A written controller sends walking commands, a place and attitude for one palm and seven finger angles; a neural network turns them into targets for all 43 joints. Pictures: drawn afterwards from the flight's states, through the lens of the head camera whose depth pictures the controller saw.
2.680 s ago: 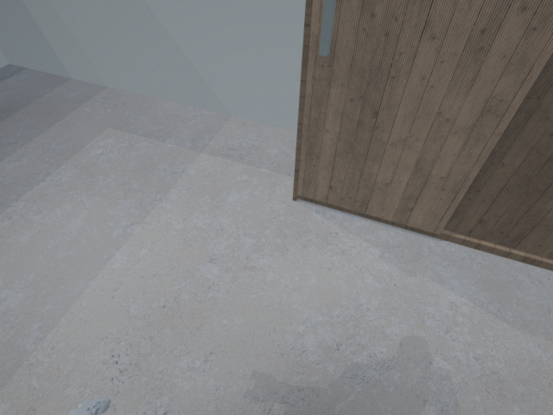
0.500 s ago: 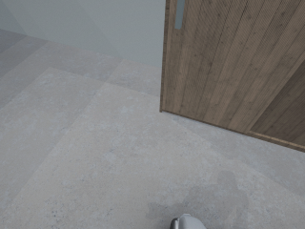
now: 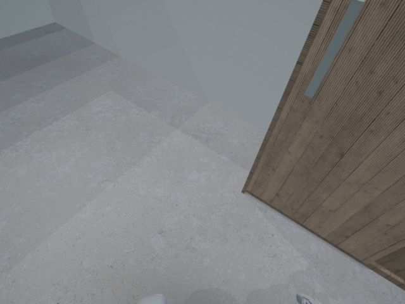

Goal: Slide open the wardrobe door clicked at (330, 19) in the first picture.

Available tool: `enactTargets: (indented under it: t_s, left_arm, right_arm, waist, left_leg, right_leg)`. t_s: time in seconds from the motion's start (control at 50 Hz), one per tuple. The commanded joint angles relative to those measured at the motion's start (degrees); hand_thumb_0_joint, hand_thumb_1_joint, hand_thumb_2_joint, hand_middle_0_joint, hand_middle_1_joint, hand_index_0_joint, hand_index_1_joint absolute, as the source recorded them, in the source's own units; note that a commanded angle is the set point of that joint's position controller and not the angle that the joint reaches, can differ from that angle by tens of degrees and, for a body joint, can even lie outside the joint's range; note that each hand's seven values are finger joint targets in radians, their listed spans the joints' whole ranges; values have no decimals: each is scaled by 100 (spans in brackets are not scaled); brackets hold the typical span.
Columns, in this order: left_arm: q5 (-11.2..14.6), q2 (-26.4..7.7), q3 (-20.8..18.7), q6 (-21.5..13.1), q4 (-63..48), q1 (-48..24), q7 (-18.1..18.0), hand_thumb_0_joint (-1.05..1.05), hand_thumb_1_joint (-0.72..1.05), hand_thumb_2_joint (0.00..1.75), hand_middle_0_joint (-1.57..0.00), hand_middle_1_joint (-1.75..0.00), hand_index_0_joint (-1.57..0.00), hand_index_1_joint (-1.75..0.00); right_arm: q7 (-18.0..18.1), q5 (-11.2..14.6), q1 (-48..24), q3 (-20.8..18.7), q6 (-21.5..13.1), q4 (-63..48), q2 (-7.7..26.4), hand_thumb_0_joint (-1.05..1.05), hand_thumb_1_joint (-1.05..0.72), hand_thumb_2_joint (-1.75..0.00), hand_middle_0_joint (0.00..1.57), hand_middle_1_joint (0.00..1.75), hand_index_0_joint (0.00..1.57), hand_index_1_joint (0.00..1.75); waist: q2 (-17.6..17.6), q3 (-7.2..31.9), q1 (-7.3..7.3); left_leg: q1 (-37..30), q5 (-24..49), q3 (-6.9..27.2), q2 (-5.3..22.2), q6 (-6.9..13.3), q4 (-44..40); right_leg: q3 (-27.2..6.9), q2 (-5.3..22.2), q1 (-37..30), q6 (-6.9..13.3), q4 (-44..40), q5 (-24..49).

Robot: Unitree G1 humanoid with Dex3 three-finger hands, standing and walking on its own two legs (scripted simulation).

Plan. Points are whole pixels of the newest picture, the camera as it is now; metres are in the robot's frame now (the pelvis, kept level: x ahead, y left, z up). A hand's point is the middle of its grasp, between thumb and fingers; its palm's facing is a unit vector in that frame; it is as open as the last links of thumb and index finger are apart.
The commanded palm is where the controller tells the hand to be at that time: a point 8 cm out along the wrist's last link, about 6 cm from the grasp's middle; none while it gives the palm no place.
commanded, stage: turn to face it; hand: left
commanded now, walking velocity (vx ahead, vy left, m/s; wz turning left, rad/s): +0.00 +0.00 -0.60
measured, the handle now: (332, 51) +0.78 -0.28 +0.16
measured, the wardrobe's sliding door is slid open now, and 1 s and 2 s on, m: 0.00 0.00 0.00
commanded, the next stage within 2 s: take the last steps up to it in 0.80 s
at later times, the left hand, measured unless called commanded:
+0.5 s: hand (145, 280) +0.19 +0.14 -0.15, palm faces -0.20 -0.94 -0.28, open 7.4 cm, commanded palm none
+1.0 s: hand (148, 263) +0.23 +0.14 -0.15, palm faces -0.41 -0.89 -0.19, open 7.4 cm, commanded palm none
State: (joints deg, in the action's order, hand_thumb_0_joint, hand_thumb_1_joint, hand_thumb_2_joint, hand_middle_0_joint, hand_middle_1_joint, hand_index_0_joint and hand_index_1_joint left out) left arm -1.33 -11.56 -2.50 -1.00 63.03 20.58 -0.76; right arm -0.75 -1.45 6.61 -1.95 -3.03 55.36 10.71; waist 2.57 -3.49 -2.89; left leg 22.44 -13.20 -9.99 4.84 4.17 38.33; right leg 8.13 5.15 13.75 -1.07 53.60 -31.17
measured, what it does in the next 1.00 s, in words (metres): steps on the spot, turning right: right foot, then left foot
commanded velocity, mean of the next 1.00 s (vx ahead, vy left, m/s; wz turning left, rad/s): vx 0.04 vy -0.01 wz -0.38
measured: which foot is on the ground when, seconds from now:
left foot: down 0.00-0.38, up 0.40-0.78, down 0.80-1.00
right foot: up 0.00-0.38, down 0.40-0.80, up 0.82-1.00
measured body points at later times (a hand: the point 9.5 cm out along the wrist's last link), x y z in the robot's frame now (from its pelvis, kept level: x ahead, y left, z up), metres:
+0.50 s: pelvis +0.06 -0.04 +0.00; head +0.08 -0.07 +0.45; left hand +0.20 +0.19 -0.12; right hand +0.03 -0.29 -0.16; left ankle +0.07 +0.10 -0.67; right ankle +0.07 -0.13 -0.72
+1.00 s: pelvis +0.08 +0.00 +0.02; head +0.11 +0.00 +0.47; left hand +0.25 +0.19 -0.13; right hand +0.01 -0.23 -0.12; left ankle +0.11 +0.10 -0.72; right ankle +0.00 -0.11 -0.66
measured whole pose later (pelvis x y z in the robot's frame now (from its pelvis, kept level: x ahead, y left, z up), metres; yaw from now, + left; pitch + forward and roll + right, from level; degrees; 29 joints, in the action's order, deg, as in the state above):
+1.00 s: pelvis +0.08 +0.00 +0.02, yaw -26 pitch +0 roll -1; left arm -1.6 -12.5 -4.4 3.6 55.6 10.6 1.1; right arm 1.5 -1.6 14.5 -0.8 0.3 56.5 8.9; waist 1.5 -2.8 0.6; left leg 11.3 -14.9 -7.4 3.6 0.6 25.9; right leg 1.0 0.3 23.8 -1.9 53.7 -25.2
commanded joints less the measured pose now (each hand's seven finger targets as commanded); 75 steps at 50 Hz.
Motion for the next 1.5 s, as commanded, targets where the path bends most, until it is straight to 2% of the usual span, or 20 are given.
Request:
enactTargets:
  t_s: [0.0,0.06,0.32,0.34,0.36,0.38,0.4,0.52,0.66,0.74,0.8,0.9,1.0,1.08,1.12,1.14,1.18,1.28,1.44,1.48]
  left_arm:
    - [24,-199,-50,-44,-286,-88,7,0,90,90,-20,-30,-20,-30]
    - [28,-44,-101,170,-248,285,32,0,90,90,-20,-30,-20,-30]
    - [-40,-118,-308,231,-1015,-283,108,0,90,90,-20,-30,-20,-30]
    - [-53,-321,-339,176,-965,-29,89,0,90,90,-20,-30,-20,-30]
    - [-108,-963,-439,86,-966,147,19,0,90,90,-20,-30,-20,-30]
    - [-5,-1261,-451,101,-939,379,-22,0,90,90,-20,-30,-20,-30]
    - [8,-1184,-457,107,-938,332,-91,0,90,90,-20,-30,-20,-30]
    - [-12,-952,-379,147,-1312,-1005,-67,0,90,90,-20,-30,-20,-30]
    - [-25,-1103,-412,202,-1241,-900,-18,0,90,90,-20,-30,-20,-30]
    - [39,-1003,-389,269,-1295,-1256,-18,0,90,90,-20,-30,-20,-30]
    - [50,-517,-276,330,-1491,-1265,72,0,90,90,-20,-30,-20,-30]
    - [10,-391,-268,334,-1124,-990,158,0,90,90,-20,-30,-20,-30]
    - [-6,-234,-143,236,-1174,-1498,240,0,90,90,-20,-30,-20,-30]
    - [2,-120,-134,115,-877,-993,262,0,90,90,-20,-30,-20,-30]
    - [-5,-434,-202,-1,-553,-276,184,0,90,90,-20,-30,-20,-30]
    - [-34,-987,-299,-50,-351,295,98,0,90,90,-20,-30,-20,-30]
    - [30,-1020,-309,-78,-194,593,12,0,90,90,-20,-30,-20,-30]
    - [-3,-449,-117,-246,-259,16,-12,0,90,90,-20,-30,-20,-30]
    - [-20,-589,-105,-303,105,365,-43,0,90,90,-20,-30,-20,-30]
    - [9,-617,-131,-289,144,299,-41,0,90,90,-20,-30,-20,-30]
  right_arm:
    - [222,10,953,-96,-33,130,671,0,-90,-90,20,30,20,30]
    - [260,30,655,-83,-40,102,634,0,-90,-90,20,30,20,30]
    - [198,-15,439,-412,263,-78,915,0,-90,-90,20,30,20,30]
    - [172,6,420,-406,277,-125,850,0,-90,-90,20,30,20,30]
    - [133,43,519,-335,299,-297,481,0,-90,-90,20,30,20,30]
    - [158,59,268,-271,361,-489,378,0,-90,-90,20,30,20,30]
    - [203,71,98,-248,422,-549,412,0,-90,-90,20,30,20,30]
    - [180,15,618,-238,484,-219,476,0,-90,-90,20,30,20,30]
    - [222,66,544,-170,420,-346,502,0,-90,-90,20,30,20,30]
    - [282,92,1290,-125,319,-126,471,0,-90,-90,20,30,20,30]
    - [304,-4,1018,-236,301,-370,1282,0,-90,-90,20,30,20,30]
    - [343,-25,620,-139,207,-322,842,0,-90,-90,20,30,20,30]
    - [282,-67,1414,-254,177,109,975,0,-90,-90,20,30,20,30]
    - [240,-56,1363,-278,185,281,1007,0,-90,-90,20,30,20,30]
    - [187,23,1271,-211,140,276,685,0,-90,-90,20,30,20,30]
    - [152,68,1024,-87,105,92,258,0,-90,-90,20,30,20,30]
    - [115,-8,177,-150,181,-132,519,0,-90,-90,20,30,20,30]
    - [3,-22,628,-173,203,195,259,0,-90,-90,20,30,20,30]
    - [-92,49,91,-114,79,5,139,0,-90,-90,20,30,20,30]
    - [-32,26,548,-130,22,172,229,0,-90,-90,20,30,20,30]
  waist:
    - [-828,165,418]
    - [-944,460,219]
    - [-906,386,164]
    - [-449,484,15]
    - [1269,575,-74]
    - [1406,575,-223]
    - [1091,690,-213]
    - [374,626,289]
    - [627,719,131]
    - [360,766,484]
    - [-2005,137,432]
    - [-1023,382,252]
    - [-1188,285,681]
    - [-1175,321,455]
    - [-390,504,117]
    - [1163,496,-130]
    - [1118,-149,-340]
    - [380,-423,265]
    - [456,-393,193]
    - [277,-127,439]
  left_leg:
    - [-1380,2426,1260,1842,369,-2163]
    - [-1227,2723,377,1605,286,-2124]
    - [-1232,1222,-306,1745,-19,-1051]
    - [-885,903,-567,1461,-289,-271]
    - [444,-823,-828,732,-692,1153]
    - [1002,-2365,-65,219,-818,2142]
    - [1032,-2238,492,243,-782,2624]
    - [567,-948,719,152,-860,2214]
    - [185,-1159,698,-87,-786,754]
    - [-1250,-60,581,-186,-676,-1240]
    - [-1003,-65,2961,2038,423,-2712]
    - [-1473,1864,1251,1144,341,-2108]
    - [-1859,627,1471,1387,413,-2255]
    - [-1506,-87,1261,1194,162,-1908]
    - [-249,-465,693,799,-240,-828]
    - [1153,-1561,-112,89,-566,499]
    - [1885,-1860,699,174,-541,1879]
    - [1407,-499,548,304,-664,1859]
    - [581,-83,301,97,-469,185]
    - [-270,101,60,-164,-396,-409]
  right_leg:
    - [-709,259,1746,9,1603,564]
    - [-580,152,1253,-99,1081,812]
    - [-48,-179,308,-3,-1853,1629]
    - [-229,-88,-258,93,-2478,2375]
    - [-2146,1153,-1058,591,-3198,3819]
    - [-2866,1878,-955,1230,-3418,5027]
    - [-2910,1774,-762,1387,-3472,4617]
    - [-1869,860,-159,1058,-3547,3006]
    - [-2333,819,-475,1217,-3486,3080]
    - [-2221,481,201,807,-2998,2839]
    - [-878,-692,1602,10,-519,93]
    - [-792,-407,1469,-120,436,650]
    - [-394,-359,1170,-52,-974,311]
    - [-78,-531,140,72,-2459,1029]
    - [-743,14,-1634,349,-3490,1425]
    - [-2439,1301,-2449,877,-4035,1192]
    - [-3185,1706,-1561,1412,-4443,480]
    - [-1490,1034,-831,1080,-4311,2245]
    - [-1137,963,-943,930,-3949,3356]
    - [-865,777,-961,807,-3220,4133]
